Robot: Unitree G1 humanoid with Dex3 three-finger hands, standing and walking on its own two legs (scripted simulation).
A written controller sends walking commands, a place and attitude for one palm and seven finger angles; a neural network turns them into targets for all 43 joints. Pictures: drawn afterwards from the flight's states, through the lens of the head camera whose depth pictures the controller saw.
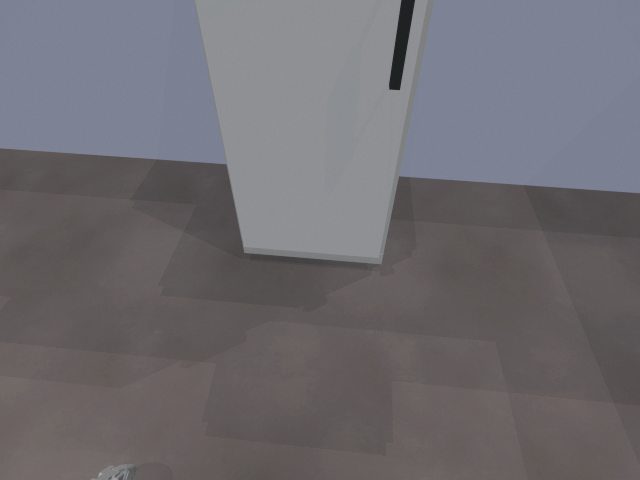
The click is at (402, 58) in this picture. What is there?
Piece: fridge door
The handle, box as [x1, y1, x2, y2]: [389, 0, 414, 89]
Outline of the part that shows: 414,0 401,0 389,89 399,89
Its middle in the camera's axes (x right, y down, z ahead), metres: +0.19 -0.50 +0.85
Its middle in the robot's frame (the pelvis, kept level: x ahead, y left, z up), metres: +1.00 -0.13 +0.20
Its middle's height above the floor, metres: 0.97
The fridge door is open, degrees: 0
